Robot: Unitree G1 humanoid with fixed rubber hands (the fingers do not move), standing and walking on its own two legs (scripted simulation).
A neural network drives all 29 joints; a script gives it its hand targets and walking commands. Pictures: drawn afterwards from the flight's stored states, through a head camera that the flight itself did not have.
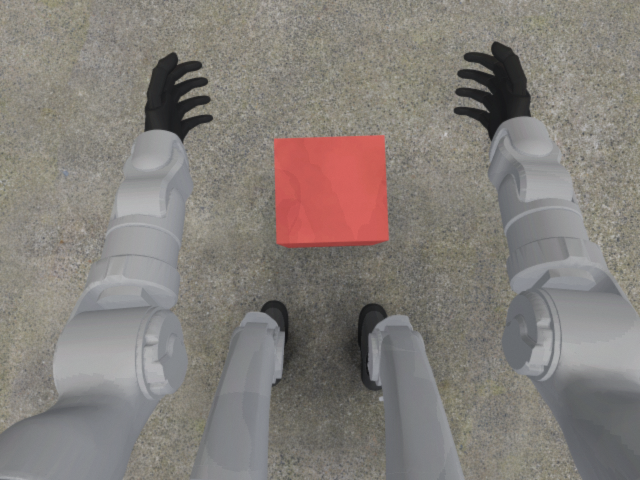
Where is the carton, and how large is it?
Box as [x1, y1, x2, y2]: [274, 135, 388, 247]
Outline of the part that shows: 384,135 274,139 276,243 287,247 366,245 387,240 388,231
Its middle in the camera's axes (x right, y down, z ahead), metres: +0.02 -0.08 +0.85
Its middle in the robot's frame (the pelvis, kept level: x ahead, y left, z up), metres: +0.48 +0.00 -0.51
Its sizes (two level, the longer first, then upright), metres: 0.210 0.200 0.250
